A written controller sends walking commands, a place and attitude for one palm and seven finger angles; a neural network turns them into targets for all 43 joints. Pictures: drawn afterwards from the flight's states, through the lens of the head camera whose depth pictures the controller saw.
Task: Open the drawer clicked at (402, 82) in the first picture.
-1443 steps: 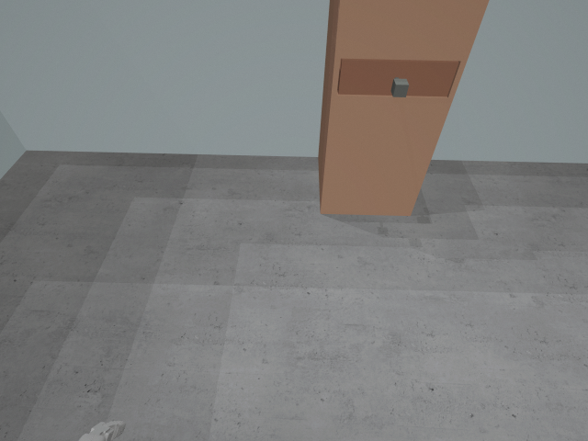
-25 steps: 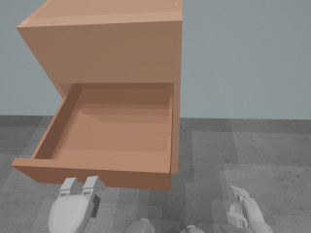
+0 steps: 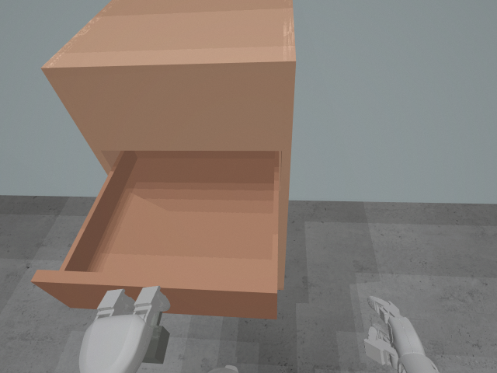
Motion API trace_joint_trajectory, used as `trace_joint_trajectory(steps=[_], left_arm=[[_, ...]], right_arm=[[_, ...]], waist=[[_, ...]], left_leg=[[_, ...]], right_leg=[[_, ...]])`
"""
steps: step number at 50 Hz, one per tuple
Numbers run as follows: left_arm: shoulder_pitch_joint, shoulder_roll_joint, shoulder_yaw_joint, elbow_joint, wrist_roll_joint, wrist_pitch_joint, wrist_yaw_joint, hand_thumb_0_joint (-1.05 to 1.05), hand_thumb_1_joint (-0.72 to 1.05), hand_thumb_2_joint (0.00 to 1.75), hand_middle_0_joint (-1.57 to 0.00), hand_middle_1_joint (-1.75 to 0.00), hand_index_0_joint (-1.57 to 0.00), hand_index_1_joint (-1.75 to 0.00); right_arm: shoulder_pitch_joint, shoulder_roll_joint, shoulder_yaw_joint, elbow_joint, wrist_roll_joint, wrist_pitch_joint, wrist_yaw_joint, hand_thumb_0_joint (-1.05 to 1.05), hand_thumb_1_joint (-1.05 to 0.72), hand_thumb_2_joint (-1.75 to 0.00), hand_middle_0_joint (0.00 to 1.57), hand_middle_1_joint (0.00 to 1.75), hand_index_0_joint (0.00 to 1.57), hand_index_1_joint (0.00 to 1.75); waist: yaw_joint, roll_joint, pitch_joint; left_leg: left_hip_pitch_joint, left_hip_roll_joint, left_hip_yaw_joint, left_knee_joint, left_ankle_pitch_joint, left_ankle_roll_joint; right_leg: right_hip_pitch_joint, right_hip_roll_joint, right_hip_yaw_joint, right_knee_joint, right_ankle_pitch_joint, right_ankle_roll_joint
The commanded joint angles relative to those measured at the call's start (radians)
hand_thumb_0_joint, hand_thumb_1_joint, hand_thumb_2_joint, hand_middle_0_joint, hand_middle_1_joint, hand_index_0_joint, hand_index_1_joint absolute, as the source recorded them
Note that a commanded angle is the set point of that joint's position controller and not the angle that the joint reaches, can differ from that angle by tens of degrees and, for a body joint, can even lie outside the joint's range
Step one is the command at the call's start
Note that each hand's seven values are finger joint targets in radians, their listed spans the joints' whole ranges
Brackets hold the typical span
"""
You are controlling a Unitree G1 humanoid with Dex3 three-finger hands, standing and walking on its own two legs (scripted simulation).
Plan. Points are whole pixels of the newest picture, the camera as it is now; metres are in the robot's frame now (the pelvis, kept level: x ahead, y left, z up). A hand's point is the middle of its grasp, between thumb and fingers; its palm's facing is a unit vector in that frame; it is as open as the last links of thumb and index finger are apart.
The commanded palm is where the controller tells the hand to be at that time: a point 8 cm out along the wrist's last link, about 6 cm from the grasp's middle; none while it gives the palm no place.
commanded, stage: lift the hand off the handle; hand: left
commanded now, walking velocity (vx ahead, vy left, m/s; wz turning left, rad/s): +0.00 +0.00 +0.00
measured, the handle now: (153, 329) +0.19 +0.18 -0.02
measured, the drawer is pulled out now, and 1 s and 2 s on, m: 0.30 0.30 0.30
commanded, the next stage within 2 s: draw the hand back to the body in 1.80 s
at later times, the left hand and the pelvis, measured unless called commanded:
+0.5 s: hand (126, 340) +0.16 +0.20 +0.03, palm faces +0.01 -0.18 -0.98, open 13.3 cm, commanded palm +0.14 +0.19 +0.10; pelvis +0.01 +0.01 +0.01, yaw -1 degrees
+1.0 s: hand (126, 320) +0.18 +0.18 +0.07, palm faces +0.05 -0.21 -0.98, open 13.8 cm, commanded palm +0.14 +0.18 +0.14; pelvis +0.01 +0.01 +0.03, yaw -2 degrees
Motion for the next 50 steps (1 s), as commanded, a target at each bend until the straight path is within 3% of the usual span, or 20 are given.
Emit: trace_joint_trajectory(steps=[1,4,8,11,16,17,21,28,29,30,35,37,39,42,46,50], left_arm=[[-0.059,0.098,0.079,-0.277,-0.001,-0.010,0.052,0.00,-0.50,0.30,-0.30,-1.20,-0.30,-1.20],[-0.062,0.101,0.074,-0.303,-0.006,-0.009,0.046,0.00,-0.50,0.30,-0.30,-1.20,-0.30,-1.20],[-0.018,0.119,0.099,-0.327,-0.010,-0.015,0.041,0.00,-0.50,0.30,-0.30,-1.20,-0.30,-1.20],[-0.012,0.103,0.076,-0.358,-0.006,-0.015,0.035,0.00,-0.50,0.30,-0.30,-1.20,-0.30,-1.20],[0.026,0.101,0.076,-0.370,-0.013,-0.001,0.023,0.00,-0.50,0.30,-0.30,-1.20,-0.30,-1.20],[0.037,0.129,0.109,-0.377,-0.021,0.001,0.023,0.00,-0.50,0.30,-0.30,-1.20,-0.30,-1.20],[0.009,0.100,0.067,-0.398,-0.015,0.012,0.011,0.00,-0.50,0.30,-0.30,-1.20,-0.30,-1.20],[0.031,0.113,0.062,-0.455,-0.024,0.023,-0.012,0.00,-0.50,0.30,-0.30,-1.20,-0.30,-1.20],[0.047,0.096,0.043,-0.454,-0.028,0.025,-0.018,0.00,-0.50,0.30,-0.30,-1.20,-0.30,-1.20],[0.021,0.117,0.060,-0.449,-0.023,0.027,-0.021,0.00,-0.50,0.30,-0.30,-1.20,-0.30,-1.20],[-0.026,0.095,0.028,-0.445,-0.013,0.054,-0.043,0.00,-0.50,0.30,-0.30,-1.20,-0.30,-1.20],[-0.005,0.116,0.061,-0.429,-0.027,0.067,-0.055,0.00,-0.50,0.30,-0.30,-1.20,-0.30,-1.20],[-0.020,0.093,0.029,-0.430,-0.030,0.081,-0.072,0.00,-0.50,0.30,-0.30,-1.20,-0.30,-1.20],[0.028,0.127,0.072,-0.426,-0.045,0.086,-0.095,0.00,-0.50,0.30,-0.30,-1.20,-0.30,-1.20],[0.026,0.098,0.026,-0.484,-0.047,0.083,-0.122,0.00,-0.50,0.30,-0.30,-1.20,-0.30,-1.20],[0.042,0.133,0.060,-0.517,-0.042,0.070,-0.130,0.00,-0.50,0.30,-0.30,-1.20,-0.30,-1.20]], right_arm=[[-0.123,-0.079,-0.030,-0.180,-0.004,-0.055,0.010,0.00,-0.90,-0.90,0.20,0.30,0.20,0.30],[-0.124,-0.080,-0.028,-0.184,-0.003,-0.057,0.014,0.00,-0.90,-0.90,0.20,0.30,0.20,0.30],[-0.121,-0.077,-0.023,-0.188,-0.005,-0.063,0.022,0.00,-0.90,-0.90,0.20,0.30,0.20,0.30],[-0.123,-0.079,-0.027,-0.192,-0.003,-0.060,0.031,0.00,-0.90,-0.90,0.20,0.30,0.20,0.30],[-0.122,-0.078,-0.026,-0.196,0.003,-0.059,0.039,0.00,-0.90,-0.90,0.20,0.30,0.20,0.30],[-0.122,-0.080,-0.022,-0.201,0.007,-0.059,0.038,0.00,-0.90,-0.90,0.20,0.30,0.20,0.30],[-0.122,-0.078,-0.026,-0.200,0.007,-0.056,0.043,0.00,-0.90,-0.90,0.20,0.30,0.20,0.30],[-0.126,-0.076,-0.021,-0.207,0.014,-0.061,0.054,0.00,-0.90,-0.90,0.20,0.30,0.20,0.30],[-0.130,-0.074,-0.023,-0.210,0.017,-0.060,0.053,0.00,-0.90,-0.90,0.20,0.30,0.20,0.30],[-0.132,-0.076,-0.021,-0.207,0.015,-0.059,0.054,0.00,-0.90,-0.90,0.20,0.30,0.20,0.30],[-0.137,-0.074,-0.020,-0.208,0.019,-0.057,0.058,0.00,-0.90,-0.90,0.20,0.30,0.20,0.30],[-0.145,-0.074,-0.014,-0.210,0.034,-0.056,0.052,0.00,-0.90,-0.90,0.20,0.30,0.20,0.30],[-0.141,-0.067,-0.014,-0.205,0.037,-0.055,0.052,0.00,-0.90,-0.90,0.20,0.30,0.20,0.30],[-0.159,-0.065,-0.003,-0.208,0.050,-0.058,0.048,0.00,-0.90,-0.90,0.20,0.30,0.20,0.30],[-0.151,-0.063,-0.005,-0.204,0.044,-0.061,0.059,0.00,-0.90,-0.90,0.20,0.30,0.20,0.30],[-0.146,-0.067,-0.004,-0.208,0.035,-0.064,0.061,0.00,-0.90,-0.90,0.20,0.30,0.20,0.30]], waist=[[-0.013,-0.048,-0.133],[-0.017,-0.056,-0.125],[-0.003,-0.081,-0.146],[-0.006,-0.050,-0.126],[-0.001,-0.053,-0.117],[0.004,-0.062,-0.131],[-0.002,-0.059,-0.107],[0.010,-0.053,-0.112],[0.007,-0.047,-0.089],[0.006,-0.059,-0.071],[0.006,-0.056,-0.050],[0.014,-0.062,-0.049],[0.012,-0.065,-0.049],[0.032,-0.071,-0.047],[0.028,-0.056,-0.031],[0.032,-0.061,-0.024]], left_leg=[[0.219,0.002,-0.008,-0.112,0.218,0.028],[0.234,0.005,-0.010,-0.117,0.235,0.030],[0.250,0.005,-0.010,-0.118,0.274,0.026],[0.267,0.010,-0.016,-0.126,0.285,0.024],[0.272,0.016,-0.016,-0.141,0.294,0.023],[0.272,0.018,-0.020,-0.149,0.306,0.022],[0.291,0.022,-0.022,-0.160,0.286,0.022],[0.321,0.029,-0.028,-0.181,0.311,0.020],[0.315,0.031,-0.024,-0.186,0.296,0.024],[0.315,0.031,-0.027,-0.189,0.285,0.021],[0.324,0.039,-0.026,-0.216,0.244,0.020],[0.315,0.045,-0.026,-0.243,0.237,0.021],[0.321,0.046,-0.018,-0.251,0.244,0.023],[0.318,0.045,-0.010,-0.272,0.271,0.022],[0.346,0.046,-0.007,-0.278,0.306,0.023],[0.364,0.044,-0.003,-0.273,0.304,0.023]], right_leg=[[0.038,-0.038,0.060,-0.224,0.221,0.002],[0.035,-0.038,0.056,-0.227,0.238,0.000],[0.057,-0.036,0.071,-0.222,0.291,-0.001],[0.045,-0.033,0.061,-0.222,0.274,-0.003],[0.069,-0.031,0.053,-0.231,0.286,-0.001],[0.085,-0.031,0.054,-0.230,0.297,-0.004],[0.069,-0.031,0.052,-0.246,0.250,-0.001],[0.081,-0.033,0.059,-0.257,0.238,-0.005],[0.092,-0.034,0.048,-0.267,0.236,-0.003],[0.073,-0.032,0.061,-0.274,0.214,-0.005],[0.071,-0.033,0.055,-0.296,0.143,-0.003],[0.122,-0.032,0.047,-0.306,0.159,-0.002],[0.140,-0.036,0.041,-0.311,0.171,0.003],[0.203,-0.037,0.057,-0.328,0.234,0.004],[0.209,-0.040,0.058,-0.337,0.257,0.006],[0.203,-0.039,0.082,-0.360,0.253,0.003]])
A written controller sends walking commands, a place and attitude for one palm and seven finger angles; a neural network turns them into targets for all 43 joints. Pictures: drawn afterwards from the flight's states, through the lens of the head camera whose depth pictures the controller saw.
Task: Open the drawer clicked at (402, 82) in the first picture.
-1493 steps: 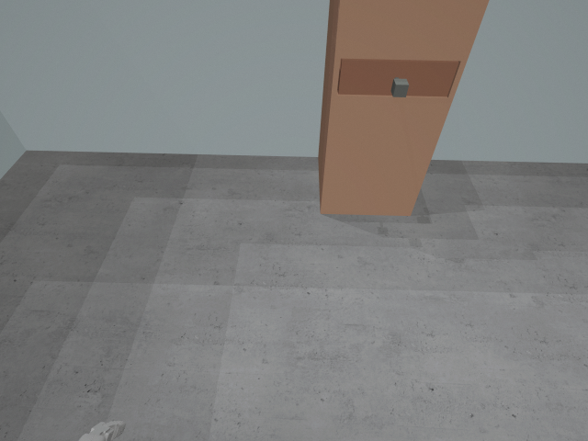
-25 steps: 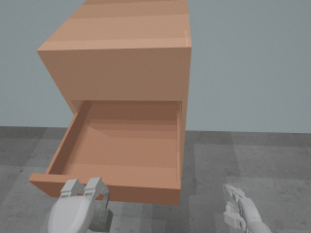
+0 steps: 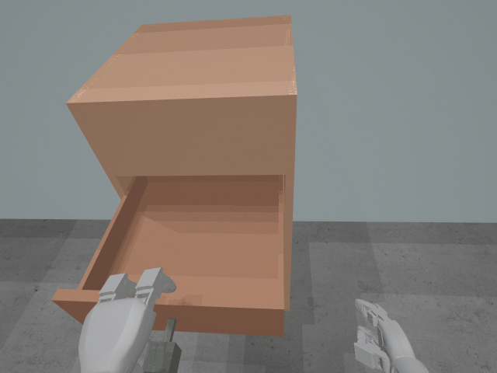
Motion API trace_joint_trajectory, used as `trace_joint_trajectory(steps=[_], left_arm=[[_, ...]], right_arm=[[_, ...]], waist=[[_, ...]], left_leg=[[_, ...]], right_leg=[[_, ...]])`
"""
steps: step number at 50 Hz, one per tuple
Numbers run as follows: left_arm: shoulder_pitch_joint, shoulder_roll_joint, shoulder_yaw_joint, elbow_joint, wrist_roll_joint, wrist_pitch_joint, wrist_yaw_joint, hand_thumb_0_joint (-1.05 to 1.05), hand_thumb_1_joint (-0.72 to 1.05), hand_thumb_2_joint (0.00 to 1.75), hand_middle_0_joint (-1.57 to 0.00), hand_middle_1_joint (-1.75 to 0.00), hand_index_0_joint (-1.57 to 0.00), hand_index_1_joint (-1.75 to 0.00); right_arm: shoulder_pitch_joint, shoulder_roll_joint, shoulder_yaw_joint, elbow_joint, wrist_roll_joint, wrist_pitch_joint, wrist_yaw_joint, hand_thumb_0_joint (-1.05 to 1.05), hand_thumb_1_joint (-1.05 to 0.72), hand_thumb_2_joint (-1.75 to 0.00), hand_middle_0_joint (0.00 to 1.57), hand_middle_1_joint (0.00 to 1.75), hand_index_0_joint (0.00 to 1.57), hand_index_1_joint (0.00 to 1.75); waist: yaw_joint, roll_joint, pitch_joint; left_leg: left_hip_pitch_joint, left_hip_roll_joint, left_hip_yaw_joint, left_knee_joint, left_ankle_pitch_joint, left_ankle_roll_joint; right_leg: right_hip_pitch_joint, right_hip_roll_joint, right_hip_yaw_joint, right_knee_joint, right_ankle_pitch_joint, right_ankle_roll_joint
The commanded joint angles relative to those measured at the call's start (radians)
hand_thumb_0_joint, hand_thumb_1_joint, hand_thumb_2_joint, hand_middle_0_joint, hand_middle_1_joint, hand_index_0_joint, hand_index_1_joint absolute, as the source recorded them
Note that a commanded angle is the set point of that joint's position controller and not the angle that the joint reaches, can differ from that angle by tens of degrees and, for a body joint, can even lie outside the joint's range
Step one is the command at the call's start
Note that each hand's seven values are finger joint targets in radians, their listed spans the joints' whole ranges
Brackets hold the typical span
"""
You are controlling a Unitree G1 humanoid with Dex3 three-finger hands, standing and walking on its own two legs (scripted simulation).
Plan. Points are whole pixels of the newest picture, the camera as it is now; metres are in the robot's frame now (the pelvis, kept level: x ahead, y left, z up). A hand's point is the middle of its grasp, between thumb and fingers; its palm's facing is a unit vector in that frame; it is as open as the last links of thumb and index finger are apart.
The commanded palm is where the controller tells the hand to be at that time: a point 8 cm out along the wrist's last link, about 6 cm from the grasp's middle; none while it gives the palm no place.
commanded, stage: lift the hand off the handle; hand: left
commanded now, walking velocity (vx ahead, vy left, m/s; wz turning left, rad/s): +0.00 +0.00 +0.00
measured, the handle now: (166, 345) +0.18 +0.18 -0.05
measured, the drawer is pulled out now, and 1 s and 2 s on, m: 0.30 0.30 0.30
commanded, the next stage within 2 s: draw the hand back to the body in 0.80 s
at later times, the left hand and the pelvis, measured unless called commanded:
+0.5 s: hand (127, 332) +0.15 +0.18 +0.09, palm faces +0.09 -0.18 -0.98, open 13.8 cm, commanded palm +0.11 +0.18 +0.15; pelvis +0.01 -0.01 +0.01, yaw +0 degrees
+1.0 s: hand (113, 326) +0.15 +0.19 +0.10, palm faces +0.11 -0.19 -0.98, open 13.8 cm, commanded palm +0.12 +0.19 +0.17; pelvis +0.00 +0.01 +0.01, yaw +0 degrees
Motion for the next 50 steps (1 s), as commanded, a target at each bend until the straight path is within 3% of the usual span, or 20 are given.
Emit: trace_joint_trajectory(steps=[1,5,8,11,16,22,23,26,28,31,33,34,36,38,39,43,46,48,49,50], left_arm=[[-0.003,0.105,0.084,-0.248,0.011,-0.026,0.033,0.00,-0.50,0.30,-0.30,-1.20,-0.30,-1.20],[0.017,0.124,0.114,-0.284,0.017,-0.038,0.040,0.00,-0.50,0.30,-0.30,-1.20,-0.30,-1.20],[0.038,0.131,0.131,-0.299,-0.001,-0.037,0.037,0.00,-0.50,0.30,-0.30,-1.20,-0.30,-1.20],[0.034,0.148,0.152,-0.300,-0.010,-0.042,0.030,0.00,-0.50,0.30,-0.30,-1.20,-0.30,-1.20],[0.045,0.134,0.126,-0.334,-0.028,-0.035,0.003,0.00,-0.50,0.30,-0.30,-1.20,-0.30,-1.20],[0.088,0.192,0.199,-0.352,-0.038,-0.033,-0.011,0.00,-0.50,0.30,-0.30,-1.20,-0.30,-1.20],[0.101,0.177,0.176,-0.365,-0.034,-0.031,-0.018,0.00,-0.50,0.30,-0.30,-1.20,-0.30,-1.20],[0.072,0.187,0.194,-0.375,-0.053,-0.027,-0.029,0.00,-0.50,0.30,-0.30,-1.20,-0.30,-1.20],[0.051,0.183,0.184,-0.402,-0.050,-0.019,-0.037,0.00,-0.50,0.30,-0.30,-1.20,-0.30,-1.20],[0.026,0.166,0.157,-0.412,-0.061,-0.023,-0.055,0.00,-0.50,0.30,-0.30,-1.20,-0.30,-1.20],[0.026,0.160,0.147,-0.422,-0.052,-0.018,-0.069,0.00,-0.50,0.30,-0.30,-1.20,-0.30,-1.20],[-0.010,0.146,0.123,-0.434,-0.055,-0.019,-0.073,0.00,-0.50,0.30,-0.30,-1.20,-0.30,-1.20],[0.002,0.151,0.121,-0.429,-0.049,-0.018,-0.081,0.00,-0.50,0.30,-0.30,-1.20,-0.30,-1.20],[0.045,0.173,0.154,-0.383,-0.034,-0.014,-0.084,0.00,-0.50,0.30,-0.30,-1.20,-0.30,-1.20],[0.013,0.168,0.150,-0.386,-0.036,-0.017,-0.083,0.00,-0.50,0.30,-0.30,-1.20,-0.30,-1.20],[0.041,0.158,0.147,-0.402,-0.024,-0.005,-0.078,0.00,-0.50,0.30,-0.30,-1.20,-0.30,-1.20],[-0.008,0.170,0.153,-0.446,-0.033,-0.001,-0.071,0.00,-0.50,0.30,-0.30,-1.20,-0.30,-1.20],[-0.014,0.186,0.171,-0.444,-0.025,0.006,-0.067,0.00,-0.50,0.30,-0.30,-1.20,-0.30,-1.20],[-0.040,0.173,0.159,-0.445,-0.036,0.005,-0.068,0.00,-0.50,0.30,-0.30,-1.20,-0.30,-1.20],[-0.024,0.189,0.179,-0.416,-0.038,0.004,-0.072,0.00,-0.50,0.30,-0.30,-1.20,-0.30,-1.20]], right_arm=[[-0.166,-0.080,-0.032,-0.192,-0.007,-0.062,0.005,0.00,-0.90,-0.90,0.20,0.30,0.20,0.30],[-0.162,-0.085,-0.038,-0.195,-0.014,-0.062,0.010,0.00,-0.90,-0.90,0.20,0.30,0.20,0.30],[-0.158,-0.084,-0.038,-0.198,-0.010,-0.064,0.010,0.00,-0.90,-0.90,0.20,0.30,0.20,0.30],[-0.164,-0.087,-0.041,-0.193,-0.008,-0.063,0.001,0.00,-0.90,-0.90,0.20,0.30,0.20,0.30],[-0.166,-0.086,-0.039,-0.194,-0.002,-0.065,0.000,0.00,-0.90,-0.90,0.20,0.30,0.20,0.30],[-0.192,-0.093,-0.025,-0.204,0.009,-0.066,-0.004,0.00,-0.90,-0.90,0.20,0.30,0.20,0.30],[-0.174,-0.090,-0.024,-0.205,0.001,-0.062,0.000,0.00,-0.90,-0.90,0.20,0.30,0.20,0.30],[-0.183,-0.095,-0.029,-0.200,0.008,-0.054,-0.005,0.00,-0.90,-0.90,0.20,0.30,0.20,0.30],[-0.177,-0.095,-0.026,-0.206,0.001,-0.054,-0.003,0.00,-0.90,-0.90,0.20,0.30,0.20,0.30],[-0.182,-0.097,-0.031,-0.207,0.008,-0.052,-0.009,0.00,-0.90,-0.90,0.20,0.30,0.20,0.30],[-0.169,-0.096,-0.028,-0.210,0.004,-0.054,-0.005,0.00,-0.90,-0.90,0.20,0.30,0.20,0.30],[-0.177,-0.095,-0.030,-0.207,0.009,-0.053,-0.005,0.00,-0.90,-0.90,0.20,0.30,0.20,0.30],[-0.171,-0.094,-0.028,-0.214,0.008,-0.053,-0.003,0.00,-0.90,-0.90,0.20,0.30,0.20,0.30],[-0.162,-0.089,-0.017,-0.212,0.010,-0.054,0.000,0.00,-0.90,-0.90,0.20,0.30,0.20,0.30],[-0.177,-0.088,-0.019,-0.208,0.017,-0.051,0.000,0.00,-0.90,-0.90,0.20,0.30,0.20,0.30],[-0.167,-0.087,-0.018,-0.214,0.014,-0.051,0.013,0.00,-0.90,-0.90,0.20,0.30,0.20,0.30],[-0.186,-0.094,-0.022,-0.219,0.016,-0.048,0.009,0.00,-0.90,-0.90,0.20,0.30,0.20,0.30],[-0.180,-0.093,-0.017,-0.213,0.011,-0.049,0.006,0.00,-0.90,-0.90,0.20,0.30,0.20,0.30],[-0.186,-0.091,-0.019,-0.209,0.016,-0.048,0.003,0.00,-0.90,-0.90,0.20,0.30,0.20,0.30],[-0.182,-0.092,-0.022,-0.203,0.014,-0.046,-0.001,0.00,-0.90,-0.90,0.20,0.30,0.20,0.30]], waist=[[-0.002,-0.096,-0.038],[0.006,-0.079,-0.060],[0.006,-0.102,-0.074],[-0.001,-0.118,-0.047],[0.003,-0.103,-0.059],[0.020,-0.114,-0.047],[0.024,-0.098,-0.062],[0.012,-0.104,-0.012],[0.016,-0.086,-0.040],[0.002,-0.091,0.008],[0.013,-0.070,-0.018],[0.002,-0.076,0.006],[0.011,-0.085,0.005],[0.025,-0.118,-0.010],[0.018,-0.105,0.021],[0.032,-0.065,-0.026],[0.026,-0.035,-0.028],[0.029,-0.041,-0.044],[0.016,-0.058,-0.026],[0.022,-0.066,-0.004]], left_leg=[[0.141,0.035,-0.034,-0.100,0.251,0.008],[0.162,0.032,-0.031,-0.087,0.261,0.002],[0.167,0.028,-0.030,-0.088,0.272,0.007],[0.158,0.028,-0.027,-0.094,0.264,0.008],[0.182,0.030,-0.023,-0.109,0.296,0.012],[0.185,0.034,-0.016,-0.125,0.314,0.007],[0.196,0.030,-0.009,-0.123,0.327,0.009],[0.190,0.037,-0.010,-0.143,0.295,0.007],[0.219,0.036,-0.011,-0.147,0.298,0.011],[0.227,0.041,-0.014,-0.158,0.276,0.012],[0.247,0.045,-0.015,-0.168,0.280,0.014],[0.246,0.051,-0.020,-0.172,0.274,0.012],[0.241,0.054,-0.018,-0.180,0.276,0.010],[0.230,0.053,-0.014,-0.187,0.283,0.008],[0.223,0.059,-0.014,-0.191,0.272,0.002],[0.229,0.064,-0.020,-0.198,0.311,0.002],[0.230,0.065,-0.025,-0.196,0.307,0.001],[0.239,0.063,-0.028,-0.192,0.304,0.003],[0.241,0.064,-0.033,-0.197,0.295,0.003],[0.233,0.062,-0.032,-0.203,0.288,0.004]], right_leg=[[-0.018,-0.045,0.038,-0.190,0.188,-0.013],[-0.028,-0.040,0.065,-0.199,0.184,-0.021],[-0.002,-0.049,0.062,-0.205,0.221,-0.014],[0.013,-0.055,0.067,-0.221,0.248,-0.007],[0.046,-0.062,0.059,-0.228,0.298,-0.001],[0.087,-0.068,0.091,-0.257,0.354,0.000],[0.085,-0.069,0.074,-0.248,0.352,0.002],[0.080,-0.071,0.067,-0.273,0.306,0.008],[0.072,-0.070,0.055,-0.278,0.268,0.006],[0.053,-0.072,0.056,-0.304,0.229,0.009],[0.051,-0.068,0.040,-0.300,0.187,0.005],[0.042,-0.068,0.042,-0.302,0.182,0.003],[0.048,-0.069,0.030,-0.299,0.170,0.005],[0.071,-0.063,0.019,-0.291,0.175,0.006],[0.057,-0.062,0.035,-0.297,0.167,0.003],[0.085,-0.053,0.004,-0.264,0.188,-0.004],[0.088,-0.056,0.018,-0.269,0.202,-0.005],[0.081,-0.052,0.016,-0.268,0.187,-0.008],[0.078,-0.054,0.018,-0.274,0.188,-0.006],[0.079,-0.050,0.009,-0.283,0.184,-0.005]])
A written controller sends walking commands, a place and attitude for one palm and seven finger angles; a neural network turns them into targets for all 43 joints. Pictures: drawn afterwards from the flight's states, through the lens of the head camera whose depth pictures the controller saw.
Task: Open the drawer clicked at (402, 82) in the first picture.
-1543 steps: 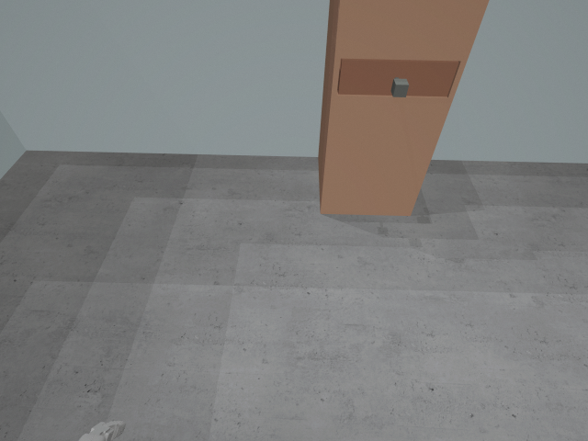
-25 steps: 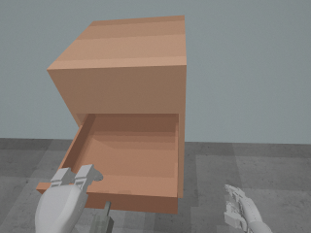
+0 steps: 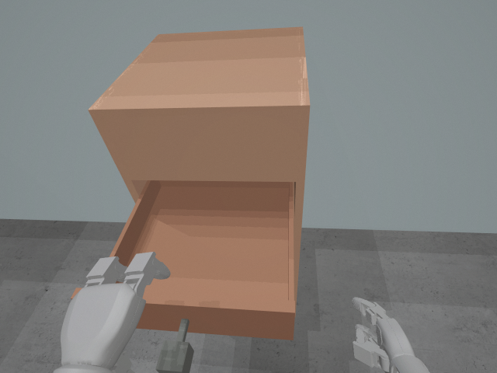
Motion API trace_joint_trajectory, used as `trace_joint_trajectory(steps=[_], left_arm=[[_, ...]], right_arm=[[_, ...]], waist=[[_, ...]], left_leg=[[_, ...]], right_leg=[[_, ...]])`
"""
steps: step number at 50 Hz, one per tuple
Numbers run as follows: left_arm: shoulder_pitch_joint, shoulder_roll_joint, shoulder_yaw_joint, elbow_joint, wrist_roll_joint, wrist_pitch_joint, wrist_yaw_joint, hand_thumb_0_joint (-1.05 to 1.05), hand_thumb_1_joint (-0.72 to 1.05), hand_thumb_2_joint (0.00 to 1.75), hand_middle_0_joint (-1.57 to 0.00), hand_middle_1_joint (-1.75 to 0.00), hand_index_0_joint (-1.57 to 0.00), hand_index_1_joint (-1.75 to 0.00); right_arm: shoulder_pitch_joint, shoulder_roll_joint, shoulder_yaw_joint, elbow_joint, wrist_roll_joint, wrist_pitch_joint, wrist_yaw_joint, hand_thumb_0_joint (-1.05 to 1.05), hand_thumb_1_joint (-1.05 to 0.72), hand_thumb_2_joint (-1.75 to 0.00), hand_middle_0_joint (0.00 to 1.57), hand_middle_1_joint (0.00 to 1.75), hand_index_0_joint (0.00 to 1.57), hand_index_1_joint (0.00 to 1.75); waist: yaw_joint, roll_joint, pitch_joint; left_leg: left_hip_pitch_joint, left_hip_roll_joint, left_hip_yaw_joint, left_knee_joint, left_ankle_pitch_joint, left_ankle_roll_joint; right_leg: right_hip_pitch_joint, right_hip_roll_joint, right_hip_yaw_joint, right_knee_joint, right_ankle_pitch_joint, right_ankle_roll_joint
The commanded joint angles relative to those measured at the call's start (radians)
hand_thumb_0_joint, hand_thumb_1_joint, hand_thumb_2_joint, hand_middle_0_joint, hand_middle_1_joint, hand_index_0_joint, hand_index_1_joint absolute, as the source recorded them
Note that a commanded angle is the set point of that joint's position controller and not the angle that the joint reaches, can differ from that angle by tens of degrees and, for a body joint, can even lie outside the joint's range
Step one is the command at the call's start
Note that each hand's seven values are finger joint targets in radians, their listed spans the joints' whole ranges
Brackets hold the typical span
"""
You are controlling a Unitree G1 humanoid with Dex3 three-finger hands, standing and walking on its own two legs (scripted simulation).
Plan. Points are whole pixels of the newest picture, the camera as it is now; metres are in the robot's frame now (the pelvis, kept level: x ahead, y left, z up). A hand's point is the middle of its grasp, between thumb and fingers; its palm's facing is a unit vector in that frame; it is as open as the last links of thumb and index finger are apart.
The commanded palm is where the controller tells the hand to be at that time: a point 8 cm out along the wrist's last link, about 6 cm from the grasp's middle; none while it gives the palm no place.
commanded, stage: draw the hand back to the body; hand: left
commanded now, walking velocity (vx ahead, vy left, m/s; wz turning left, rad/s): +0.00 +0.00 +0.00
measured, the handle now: (179, 345) +0.18 +0.17 -0.06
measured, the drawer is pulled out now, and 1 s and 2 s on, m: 0.30 0.30 0.30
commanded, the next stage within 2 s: step back with the hand held close in 1.50 s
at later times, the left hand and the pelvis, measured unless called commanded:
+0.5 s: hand (95, 304) +0.16 +0.23 +0.12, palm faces +0.12 -0.14 -0.98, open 13.8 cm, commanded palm +0.12 +0.23 +0.17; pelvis +0.00 +0.01 +0.01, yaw +1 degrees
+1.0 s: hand (92, 266) +0.19 +0.22 +0.17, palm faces +0.37 -0.84 -0.39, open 11.3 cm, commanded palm +0.13 +0.27 +0.19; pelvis +0.02 +0.00 +0.02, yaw +4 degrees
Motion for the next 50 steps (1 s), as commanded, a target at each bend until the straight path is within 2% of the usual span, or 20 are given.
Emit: trace_joint_trajectory(steps=[1,3,5,10,12,15,17,25,26,27,28,29,31,32,35,37,41,46,47,50], left_arm=[[-0.065,0.127,0.136,-0.218,-0.005,-0.011,0.044,0.00,-0.50,0.30,-0.30,-1.20,-0.30,-1.20],[-0.052,0.129,0.142,-0.212,-0.009,0.001,0.035,0.00,-0.50,0.30,-0.30,-1.20,-0.30,-1.20],[-0.079,0.124,0.135,-0.185,-0.024,0.006,0.014,0.00,-0.50,0.30,-0.30,-1.20,-0.30,-1.20],[-0.127,0.160,0.165,-0.184,-0.043,0.015,-0.024,0.00,-0.50,0.30,-0.30,-1.20,-0.30,-1.20],[-0.126,0.189,0.207,-0.212,-0.046,0.016,-0.022,0.00,-0.50,0.30,-0.30,-1.20,-0.30,-1.20],[-0.121,0.170,0.179,-0.223,-0.046,0.000,-0.035,0.00,-0.50,0.30,-0.30,-1.20,-0.30,-1.20],[-0.088,0.204,0.232,-0.225,-0.058,0.004,-0.030,0.00,-0.50,0.30,-0.30,-1.20,-0.30,-1.20],[-0.097,0.214,0.263,-0.206,-0.073,-0.003,-0.044,0.00,-0.50,0.30,-0.30,-1.20,-0.30,-1.20],[-0.116,-0.173,0.179,-0.245,-0.858,-0.076,-0.092,0.00,-0.47,0.32,-0.30,-1.18,-0.30,-1.18],[-0.058,-0.054,0.251,-0.195,-0.895,-0.121,-0.097,0.00,-0.43,0.33,-0.29,-1.15,-0.29,-1.15],[-0.033,-0.030,0.273,-0.207,-0.900,-0.143,-0.095,0.00,-0.40,0.34,-0.29,-1.13,-0.29,-1.13],[-0.029,0.029,0.354,-0.242,-0.957,-0.164,-0.090,0.00,-0.36,0.36,-0.29,-1.11,-0.29,-1.11],[-0.132,0.090,0.397,-0.367,-0.981,-0.207,-0.078,0.00,-0.29,0.39,-0.29,-1.07,-0.29,-1.07],[-0.143,0.130,0.445,-0.380,-0.988,-0.215,-0.064,0.00,-0.26,0.40,-0.28,-1.04,-0.28,-1.04],[-0.107,0.051,0.400,-0.330,-1.008,-0.226,-0.075,0.00,-0.15,0.45,-0.27,-0.98,-0.27,-0.98],[-0.110,0.053,0.424,-0.281,-1.015,-0.229,-0.080,0.00,-0.08,0.48,-0.27,-0.93,-0.27,-0.93],[-0.085,0.029,0.438,-0.219,-1.033,-0.234,-0.101,0.00,0.06,0.54,-0.26,-0.84,-0.26,-0.84],[-0.083,0.067,0.487,-0.254,-1.039,-0.245,-0.108,0.00,0.23,0.62,-0.25,-0.73,-0.25,-0.73],[-0.090,0.083,0.503,-0.273,-1.038,-0.247,-0.106,0.00,0.27,0.63,-0.25,-0.70,-0.25,-0.70],[-0.094,0.098,0.533,-0.245,-1.043,-0.243,-0.099,0.00,0.37,0.68,-0.24,-0.64,-0.24,-0.64]], right_arm=[[-0.189,-0.084,-0.037,-0.183,0.005,-0.056,-0.010,0.00,-0.90,-0.90,0.20,0.30,0.20,0.30],[-0.185,-0.082,-0.030,-0.183,0.008,-0.055,-0.013,0.00,-0.90,-0.90,0.20,0.30,0.20,0.30],[-0.197,-0.084,-0.034,-0.172,0.011,-0.047,-0.020,0.00,-0.90,-0.90,0.20,0.30,0.20,0.30],[-0.199,-0.090,-0.030,-0.167,0.015,-0.042,-0.040,0.00,-0.90,-0.90,0.20,0.30,0.20,0.30],[-0.214,-0.099,-0.024,-0.177,0.022,-0.050,-0.044,0.00,-0.90,-0.90,0.20,0.30,0.20,0.30],[-0.194,-0.099,-0.027,-0.170,0.014,-0.044,-0.045,0.00,-0.90,-0.90,0.20,0.30,0.20,0.30],[-0.213,-0.108,-0.023,-0.179,0.024,-0.049,-0.045,0.00,-0.90,-0.90,0.20,0.30,0.20,0.30],[-0.204,-0.111,-0.027,-0.162,0.019,-0.033,-0.052,0.00,-0.90,-0.90,0.20,0.30,0.20,0.30],[-0.148,-0.013,-0.019,-0.216,0.036,-0.117,-0.081,0.00,-0.90,-0.90,0.20,0.30,0.20,0.30],[-0.145,-0.043,-0.014,-0.185,0.032,-0.184,-0.102,0.00,-0.90,-0.90,0.20,0.30,0.20,0.30],[-0.128,-0.043,-0.012,-0.172,0.029,-0.210,-0.111,0.00,-0.90,-0.90,0.20,0.30,0.20,0.30],[-0.111,-0.056,-0.014,-0.153,0.019,-0.209,-0.137,0.00,-0.90,-0.90,0.20,0.30,0.20,0.30],[-0.105,-0.064,-0.005,-0.144,0.005,-0.245,-0.164,0.00,-0.90,-0.90,0.20,0.30,0.20,0.30],[-0.119,-0.069,0.001,-0.126,0.000,-0.269,-0.174,0.00,-0.90,-0.90,0.20,0.30,0.20,0.30],[-0.088,-0.050,0.012,-0.086,-0.001,-0.303,-0.172,0.00,-0.90,-0.90,0.20,0.30,0.20,0.30],[-0.095,-0.056,0.005,-0.059,-0.004,-0.312,-0.168,0.00,-0.90,-0.90,0.20,0.30,0.20,0.30],[-0.100,-0.065,-0.014,-0.041,-0.004,-0.300,-0.163,0.00,-0.90,-0.90,0.20,0.30,0.20,0.30],[-0.117,-0.067,-0.025,-0.033,-0.002,-0.295,-0.161,0.00,-0.90,-0.90,0.20,0.30,0.20,0.30],[-0.123,-0.070,-0.026,-0.031,-0.001,-0.298,-0.163,0.00,-0.90,-0.90,0.20,0.30,0.20,0.30],[-0.122,-0.063,-0.027,-0.018,0.001,-0.292,-0.171,0.00,-0.90,-0.90,0.20,0.30,0.20,0.30]], waist=[[-0.010,-0.099,-0.032],[-0.001,-0.092,-0.065],[-0.011,-0.103,-0.012],[-0.011,-0.097,-0.007],[-0.006,-0.061,-0.028],[-0.002,-0.035,-0.039],[0.001,-0.036,-0.032],[0.000,-0.060,-0.011],[-0.115,-0.198,0.065],[-0.089,-0.192,0.050],[-0.080,-0.173,0.082],[-0.072,-0.192,0.052],[-0.070,-0.092,0.010],[-0.062,0.002,0.034],[-0.072,0.078,0.094],[-0.072,0.033,0.126],[-0.072,-0.092,0.074],[-0.065,-0.071,-0.010],[-0.066,-0.032,-0.021],[-0.065,-0.044,-0.011]], left_leg=[[0.119,0.058,-0.034,-0.107,0.227,-0.010],[0.130,0.057,-0.037,-0.119,0.240,-0.005],[0.121,0.056,-0.035,-0.138,0.217,-0.006],[0.142,0.057,-0.036,-0.168,0.218,-0.003],[0.157,0.067,-0.046,-0.178,0.235,-0.009],[0.171,0.064,-0.043,-0.186,0.273,-0.010],[0.174,0.073,-0.052,-0.191,0.280,-0.016],[0.183,0.065,-0.047,-0.214,0.305,-0.018],[0.296,0.071,-0.103,-0.226,0.236,0.010],[0.317,0.087,-0.109,-0.248,0.223,0.007],[0.296,0.089,-0.113,-0.257,0.204,0.003],[0.283,0.081,-0.107,-0.269,0.222,-0.003],[0.286,0.067,-0.103,-0.285,0.237,-0.016],[0.269,0.060,-0.098,-0.286,0.221,-0.022],[0.252,0.060,-0.107,-0.305,0.287,-0.043],[0.246,0.063,-0.111,-0.304,0.312,-0.046],[0.274,0.069,-0.096,-0.301,0.372,-0.035],[0.306,0.064,-0.083,-0.298,0.448,-0.038],[0.314,0.063,-0.080,-0.295,0.461,-0.037],[0.319,0.060,-0.073,-0.298,0.447,-0.034]], right_leg=[[-0.045,-0.053,0.007,-0.167,0.113,-0.016],[-0.015,-0.053,-0.010,-0.160,0.129,-0.015],[-0.021,-0.053,-0.012,-0.182,0.116,-0.008],[0.016,-0.058,-0.018,-0.211,0.114,-0.004],[0.035,-0.056,-0.003,-0.210,0.128,-0.010],[0.052,-0.055,-0.032,-0.210,0.150,-0.009],[0.061,-0.050,-0.008,-0.219,0.159,-0.012],[0.080,-0.053,-0.038,-0.234,0.187,-0.005],[0.132,-0.051,-0.100,-0.231,0.168,0.000],[0.117,-0.048,-0.087,-0.240,0.124,0.001],[0.117,-0.059,-0.089,-0.240,0.099,-0.001],[0.146,-0.073,-0.095,-0.261,0.133,0.006],[0.186,-0.087,-0.085,-0.281,0.160,0.005],[0.183,-0.087,-0.074,-0.292,0.155,-0.001],[0.194,-0.092,-0.091,-0.302,0.199,-0.013],[0.193,-0.085,-0.096,-0.319,0.223,-0.015],[0.232,-0.092,-0.100,-0.319,0.299,-0.002],[0.280,-0.100,-0.094,-0.321,0.372,0.001],[0.285,-0.099,-0.089,-0.326,0.379,0.000],[0.281,-0.101,-0.089,-0.339,0.390,0.003]])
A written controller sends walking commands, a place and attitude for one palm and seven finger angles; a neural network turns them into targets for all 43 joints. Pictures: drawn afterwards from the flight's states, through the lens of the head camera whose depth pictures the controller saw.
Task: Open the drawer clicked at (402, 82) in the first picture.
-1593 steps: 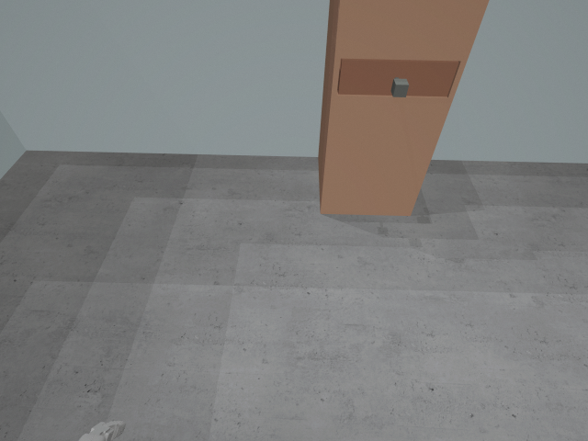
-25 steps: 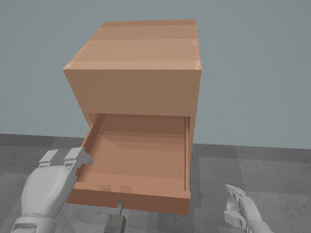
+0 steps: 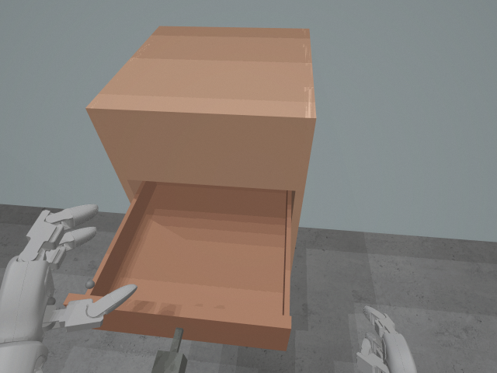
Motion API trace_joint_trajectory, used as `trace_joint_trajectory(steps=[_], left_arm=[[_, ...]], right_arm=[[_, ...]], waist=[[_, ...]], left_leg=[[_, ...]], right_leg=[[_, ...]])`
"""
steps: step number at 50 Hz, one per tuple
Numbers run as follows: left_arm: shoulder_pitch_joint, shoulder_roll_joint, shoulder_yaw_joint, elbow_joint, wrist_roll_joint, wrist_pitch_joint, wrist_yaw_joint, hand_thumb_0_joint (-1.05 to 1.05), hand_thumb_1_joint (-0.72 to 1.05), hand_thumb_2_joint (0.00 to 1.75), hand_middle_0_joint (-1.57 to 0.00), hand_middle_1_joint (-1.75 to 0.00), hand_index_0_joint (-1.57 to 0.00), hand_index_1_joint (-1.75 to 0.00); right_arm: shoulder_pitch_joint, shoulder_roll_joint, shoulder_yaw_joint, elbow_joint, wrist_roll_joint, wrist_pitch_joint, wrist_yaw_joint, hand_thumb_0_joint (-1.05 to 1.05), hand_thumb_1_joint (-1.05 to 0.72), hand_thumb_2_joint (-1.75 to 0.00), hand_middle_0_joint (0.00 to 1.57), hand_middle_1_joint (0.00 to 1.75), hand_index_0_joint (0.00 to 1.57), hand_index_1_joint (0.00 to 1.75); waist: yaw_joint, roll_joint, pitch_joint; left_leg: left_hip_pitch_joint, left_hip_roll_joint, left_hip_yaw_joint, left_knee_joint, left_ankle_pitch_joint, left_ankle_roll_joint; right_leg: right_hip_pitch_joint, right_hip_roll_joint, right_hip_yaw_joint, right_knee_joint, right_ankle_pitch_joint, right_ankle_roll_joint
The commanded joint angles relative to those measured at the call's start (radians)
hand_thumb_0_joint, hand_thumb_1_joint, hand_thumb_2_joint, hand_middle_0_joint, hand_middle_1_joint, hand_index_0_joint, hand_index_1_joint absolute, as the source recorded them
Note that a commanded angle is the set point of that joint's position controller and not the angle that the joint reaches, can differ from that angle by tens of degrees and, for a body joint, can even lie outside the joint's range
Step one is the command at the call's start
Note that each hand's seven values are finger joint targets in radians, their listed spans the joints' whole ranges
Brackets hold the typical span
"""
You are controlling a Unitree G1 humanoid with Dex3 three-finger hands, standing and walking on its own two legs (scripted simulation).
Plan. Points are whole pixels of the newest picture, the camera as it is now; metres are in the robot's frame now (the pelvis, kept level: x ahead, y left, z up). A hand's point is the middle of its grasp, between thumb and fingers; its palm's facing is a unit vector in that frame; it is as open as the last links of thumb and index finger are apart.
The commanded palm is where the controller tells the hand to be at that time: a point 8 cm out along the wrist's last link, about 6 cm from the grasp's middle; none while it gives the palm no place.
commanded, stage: draw the hand back to the body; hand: left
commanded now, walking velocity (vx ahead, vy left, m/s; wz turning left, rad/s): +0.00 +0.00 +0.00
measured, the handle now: (173, 355) +0.17 +0.16 -0.09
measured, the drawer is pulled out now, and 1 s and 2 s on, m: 0.30 0.30 0.30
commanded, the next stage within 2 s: step back with the hand held close in 0.50 s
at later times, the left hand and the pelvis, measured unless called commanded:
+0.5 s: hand (81, 278) +0.18 +0.22 +0.16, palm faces +0.38 -0.83 -0.41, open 7.6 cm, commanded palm +0.13 +0.26 +0.18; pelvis +0.00 -0.02 +0.00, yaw +1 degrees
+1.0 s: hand (61, 295) +0.16 +0.24 +0.15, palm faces +0.25 -0.82 -0.52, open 7.4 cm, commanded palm +0.10 +0.29 +0.18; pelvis -0.03 +0.00 +0.00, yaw +1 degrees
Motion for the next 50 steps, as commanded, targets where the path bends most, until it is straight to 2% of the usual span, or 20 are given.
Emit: trace_joint_trajectory(steps=[1,8,9,15,17,21,22,27,30,31,32,33,34,37,39,41,42,44,47,50], left_arm=[[-0.057,0.173,0.165,-0.214,-0.013,-0.068,0.026,0.00,0.41,0.69,-0.24,-0.62,-0.24,-0.62],[-0.113,0.175,0.203,-0.119,-0.022,-0.065,0.024,0.00,0.65,0.80,-0.22,-0.46,-0.22,-0.46],[-0.118,0.177,0.206,-0.118,-0.025,-0.066,0.023,0.00,0.69,0.81,-0.22,-0.43,-0.22,-0.43],[-0.123,0.162,0.176,-0.125,-0.028,-0.065,0.012,0.00,0.90,0.90,-0.20,-0.30,-0.20,-0.30],[-0.144,0.189,0.194,-0.163,-0.026,-0.071,0.014,0.00,0.90,0.90,-0.20,-0.30,-0.20,-0.30],[-0.116,0.194,0.210,-0.145,-0.028,-0.069,0.017,0.00,0.90,0.90,-0.20,-0.30,-0.20,-0.30],[-0.130,0.204,0.216,-0.162,-0.029,-0.071,0.017,0.00,0.90,0.90,-0.20,-0.30,-0.20,-0.30],[-0.130,0.180,0.197,-0.136,-0.029,-0.070,0.011,0.00,0.90,0.90,-0.20,-0.30,-0.20,-0.30],[-0.113,0.171,0.190,-0.112,-0.029,-0.070,0.011,0.00,0.90,0.90,-0.20,-0.30,-0.20,-0.30],[-0.241,0.326,0.351,-0.219,-0.029,-0.114,0.020,0.00,0.90,0.90,-0.20,-0.30,-0.20,-0.30],[-0.247,0.336,0.365,-0.198,-0.025,-0.137,0.019,0.00,0.90,0.90,-0.20,-0.30,-0.20,-0.30],[-0.130,0.230,0.280,-0.097,-0.020,-0.130,0.010,0.00,0.90,0.90,-0.20,-0.30,-0.20,-0.30],[-0.091,0.188,0.233,-0.093,-0.017,-0.126,0.002,0.00,0.90,0.90,-0.20,-0.30,-0.20,-0.30],[-0.024,0.176,0.223,-0.130,-0.014,-0.136,-0.002,0.00,0.90,0.90,-0.20,-0.30,-0.20,-0.30],[0.029,0.187,0.234,-0.156,-0.012,-0.138,0.003,0.00,0.90,0.90,-0.20,-0.30,-0.20,-0.30],[0.046,0.218,0.265,-0.202,-0.013,-0.140,0.008,0.00,0.90,0.90,-0.20,-0.30,-0.20,-0.30],[0.037,0.255,0.292,-0.245,-0.012,-0.146,0.014,0.00,0.90,0.90,-0.20,-0.30,-0.20,-0.30],[0.070,0.256,0.302,-0.270,-0.016,-0.149,0.019,0.00,0.90,0.90,-0.20,-0.30,-0.20,-0.30],[0.068,0.285,0.331,-0.302,-0.018,-0.150,0.029,0.00,0.90,0.90,-0.20,-0.30,-0.20,-0.30],[0.086,0.258,0.319,-0.293,-0.017,-0.152,0.029,0.00,0.90,0.90,-0.20,-0.30,-0.20,-0.30]], right_arm=[[-0.154,-0.089,-0.039,-0.173,0.002,-0.057,-0.014,0.00,-0.90,-0.90,0.20,0.30,0.20,0.30],[-0.163,-0.094,-0.044,-0.153,0.006,-0.039,-0.021,0.00,-0.90,-0.90,0.20,0.30,0.20,0.30],[-0.167,-0.094,-0.047,-0.157,0.007,-0.036,-0.021,0.00,-0.90,-0.90,0.20,0.30,0.20,0.30],[-0.172,-0.099,-0.047,-0.164,0.006,-0.028,-0.016,0.00,-0.90,-0.90,0.20,0.30,0.20,0.30],[-0.182,-0.101,-0.046,-0.167,0.005,-0.034,-0.018,0.00,-0.90,-0.90,0.20,0.30,0.20,0.30],[-0.176,-0.091,-0.043,-0.168,0.005,-0.029,-0.021,0.00,-0.90,-0.90,0.20,0.30,0.20,0.30],[-0.181,-0.095,-0.043,-0.170,0.005,-0.030,-0.022,0.00,-0.90,-0.90,0.20,0.30,0.20,0.30],[-0.182,-0.095,-0.045,-0.165,0.007,-0.024,-0.021,0.00,-0.90,-0.90,0.20,0.30,0.20,0.30],[-0.177,-0.095,-0.047,-0.163,0.008,-0.021,-0.018,0.00,-0.90,-0.90,0.20,0.30,0.20,0.30],[-0.130,-0.133,-0.059,-0.206,0.016,-0.001,-0.013,0.00,-0.90,-0.90,0.20,0.30,0.20,0.30],[-0.132,-0.117,-0.060,-0.189,0.012,0.005,-0.013,0.00,-0.90,-0.90,0.20,0.30,0.20,0.30],[-0.148,-0.111,-0.064,-0.168,0.008,0.019,-0.013,0.00,-0.90,-0.90,0.20,0.30,0.20,0.30],[-0.154,-0.120,-0.066,-0.181,0.011,0.033,-0.008,0.00,-0.90,-0.90,0.20,0.30,0.20,0.30],[-0.163,-0.130,-0.079,-0.194,0.013,0.052,-0.003,0.00,-0.90,-0.90,0.20,0.30,0.20,0.30],[-0.155,-0.130,-0.087,-0.204,0.018,0.074,0.000,0.00,-0.90,-0.90,0.20,0.30,0.20,0.30],[-0.162,-0.126,-0.094,-0.217,0.020,0.087,-0.003,0.00,-0.90,-0.90,0.20,0.30,0.20,0.30],[-0.167,-0.133,-0.095,-0.223,0.022,0.088,-0.005,0.00,-0.90,-0.90,0.20,0.30,0.20,0.30],[-0.160,-0.124,-0.098,-0.236,0.025,0.094,-0.009,0.00,-0.90,-0.90,0.20,0.30,0.20,0.30],[-0.165,-0.131,-0.100,-0.237,0.024,0.093,-0.018,0.00,-0.90,-0.90,0.20,0.30,0.20,0.30],[-0.146,-0.125,-0.102,-0.238,0.019,0.085,-0.018,0.00,-0.90,-0.90,0.20,0.30,0.20,0.30]], waist=[[0.006,-0.024,-0.113],[0.001,-0.015,-0.055],[0.003,-0.034,-0.059],[0.002,-0.023,-0.074],[0.006,0.009,-0.085],[0.010,-0.019,-0.093],[0.008,0.004,-0.089],[0.003,0.010,-0.066],[0.002,-0.025,-0.064],[-0.027,-0.050,0.018],[-0.030,-0.063,0.011],[-0.042,-0.119,0.006],[-0.045,-0.129,-0.019],[-0.046,-0.042,-0.107],[-0.048,-0.024,-0.156],[-0.048,-0.047,-0.182],[-0.049,-0.028,-0.202],[-0.048,-0.030,-0.211],[-0.046,0.032,-0.197],[-0.043,0.057,-0.173]], left_leg=[[0.074,0.083,0.005,-0.052,0.334,-0.026],[0.077,0.077,0.012,-0.061,0.308,-0.017],[0.076,0.079,0.011,-0.061,0.303,-0.015],[0.091,0.078,0.012,-0.063,0.299,-0.009],[0.092,0.074,0.011,-0.063,0.295,-0.011],[0.095,0.075,0.012,-0.065,0.300,-0.011],[0.096,0.072,0.016,-0.063,0.301,-0.012],[0.096,0.073,0.016,-0.066,0.295,-0.012],[0.093,0.076,0.015,-0.063,0.295,-0.008],[0.021,0.088,-0.043,-0.026,0.259,0.014],[0.021,0.086,-0.054,-0.009,0.233,0.006],[0.029,0.085,-0.051,0.005,0.258,0.006],[0.032,0.086,-0.047,0.010,0.281,0.006],[0.042,0.102,-0.040,0.002,0.379,0.009],[0.015,0.118,-0.049,-0.001,0.429,0.008],[-0.017,0.126,-0.055,0.003,0.437,0.006],[-0.023,0.130,-0.058,0.005,0.445,0.005],[-0.053,0.141,-0.078,-0.003,0.449,0.007],[-0.099,0.166,-0.114,-0.040,0.431,0.013],[-0.153,0.194,-0.149,-0.089,0.413,0.023]], right_leg=[[0.011,-0.067,-0.027,-0.072,0.307,0.006],[-0.008,-0.071,-0.024,-0.098,0.303,0.009],[-0.004,-0.074,-0.024,-0.098,0.306,0.011],[0.000,-0.077,-0.020,-0.102,0.306,0.014],[0.006,-0.077,-0.016,-0.108,0.297,0.010],[0.012,-0.076,-0.018,-0.106,0.304,0.012],[0.012,-0.077,-0.013,-0.115,0.311,0.010],[-0.002,-0.075,-0.015,-0.120,0.298,0.012],[-0.003,-0.079,-0.018,-0.111,0.309,0.016],[-0.078,-0.132,0.095,-0.170,0.349,0.022],[-0.080,-0.165,0.121,-0.177,0.383,0.005],[-0.086,-0.169,0.099,-0.164,0.402,0.006],[-0.078,-0.170,0.087,-0.150,0.411,0.015],[-0.044,-0.167,0.067,-0.103,0.433,0.028],[-0.002,-0.161,0.048,-0.065,0.430,0.027],[0.019,-0.162,0.044,-0.043,0.435,0.024],[0.020,-0.164,0.052,-0.029,0.437,0.017],[0.031,-0.153,0.037,-0.004,0.416,0.016],[0.023,-0.124,0.030,0.029,0.349,0.018],[0.023,-0.087,0.004,0.076,0.236,0.028]])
